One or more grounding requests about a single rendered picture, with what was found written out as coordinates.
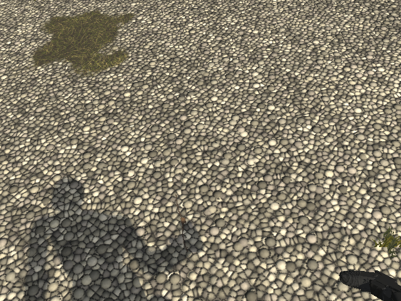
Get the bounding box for right robot hand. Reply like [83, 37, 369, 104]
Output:
[339, 270, 401, 301]

